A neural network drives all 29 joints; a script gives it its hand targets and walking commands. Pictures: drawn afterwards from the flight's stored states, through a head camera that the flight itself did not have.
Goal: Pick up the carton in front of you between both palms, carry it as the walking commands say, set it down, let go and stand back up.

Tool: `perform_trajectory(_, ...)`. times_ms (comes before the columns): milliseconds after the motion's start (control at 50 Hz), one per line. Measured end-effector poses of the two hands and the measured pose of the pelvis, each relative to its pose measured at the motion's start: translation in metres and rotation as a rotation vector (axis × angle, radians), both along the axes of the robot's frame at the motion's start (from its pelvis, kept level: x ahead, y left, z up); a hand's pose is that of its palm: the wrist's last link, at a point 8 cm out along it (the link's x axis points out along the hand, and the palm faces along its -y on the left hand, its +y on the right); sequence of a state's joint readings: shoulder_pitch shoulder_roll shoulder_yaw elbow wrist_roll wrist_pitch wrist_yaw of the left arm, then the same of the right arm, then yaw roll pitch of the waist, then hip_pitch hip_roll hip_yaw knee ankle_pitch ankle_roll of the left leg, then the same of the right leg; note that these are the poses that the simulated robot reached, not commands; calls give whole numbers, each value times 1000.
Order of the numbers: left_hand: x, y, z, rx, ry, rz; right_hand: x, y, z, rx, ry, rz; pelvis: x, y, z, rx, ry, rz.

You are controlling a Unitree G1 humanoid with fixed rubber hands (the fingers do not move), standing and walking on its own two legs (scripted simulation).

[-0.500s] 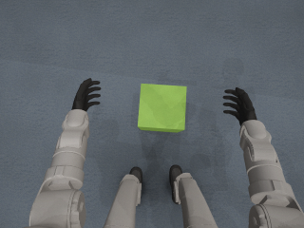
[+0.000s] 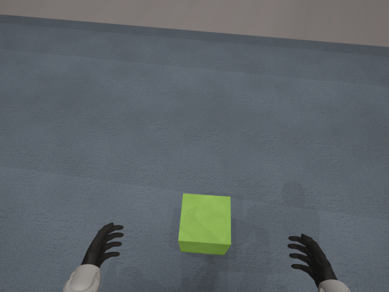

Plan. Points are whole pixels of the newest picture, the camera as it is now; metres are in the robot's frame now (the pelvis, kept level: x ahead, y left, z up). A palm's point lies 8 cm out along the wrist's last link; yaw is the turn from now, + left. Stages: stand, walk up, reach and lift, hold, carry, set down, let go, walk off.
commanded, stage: let go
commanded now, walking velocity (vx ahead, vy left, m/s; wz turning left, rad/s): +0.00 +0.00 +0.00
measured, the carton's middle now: (204, 225) +0.42 -0.03 -0.65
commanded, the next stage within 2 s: stand in 0.50 s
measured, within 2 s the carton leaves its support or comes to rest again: neither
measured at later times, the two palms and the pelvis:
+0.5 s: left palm (88, 279) +0.16 +0.23 -0.07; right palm (326, 277) +0.16 -0.24 -0.06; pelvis +0.00 +0.00 +0.00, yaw +0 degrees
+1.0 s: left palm (60, 291) +0.14 +0.29 -0.08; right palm (348, 287) +0.15 -0.29 -0.09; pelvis +0.01 -0.01 +0.00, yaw +1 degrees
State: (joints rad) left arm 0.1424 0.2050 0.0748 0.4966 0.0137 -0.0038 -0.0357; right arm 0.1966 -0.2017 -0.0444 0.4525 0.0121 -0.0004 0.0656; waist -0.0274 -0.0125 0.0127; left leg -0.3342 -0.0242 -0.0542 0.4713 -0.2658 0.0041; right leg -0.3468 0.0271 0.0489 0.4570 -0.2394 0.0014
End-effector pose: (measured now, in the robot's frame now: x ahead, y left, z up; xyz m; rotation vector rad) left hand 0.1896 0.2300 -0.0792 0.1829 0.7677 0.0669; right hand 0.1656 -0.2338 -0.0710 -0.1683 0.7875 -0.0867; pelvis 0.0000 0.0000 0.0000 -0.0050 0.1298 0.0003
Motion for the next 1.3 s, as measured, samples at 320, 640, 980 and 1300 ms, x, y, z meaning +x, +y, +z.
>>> perform_trajectory(320, -31, 5, 16, -7, 27, 7, -1, 7, 7, 5, 6, 34, -1, 3, 1, 1, -214, 4)
perform_trajectory(640, -46, 33, 0, 138, 83, 47, -9, -36, -2, -144, 39, -15, 1, -4, -4, -1, -153, 2)
perform_trajectory(980, -54, 56, -4, 201, 164, 84, -17, -56, -18, -189, 138, -7, 14, -7, -2, 2, -136, 13)
perform_trajectory(1300, -69, 60, -9, 201, 223, 99, -33, -66, -21, -207, 198, -15, 10, -8, 2, 4, -157, 14)
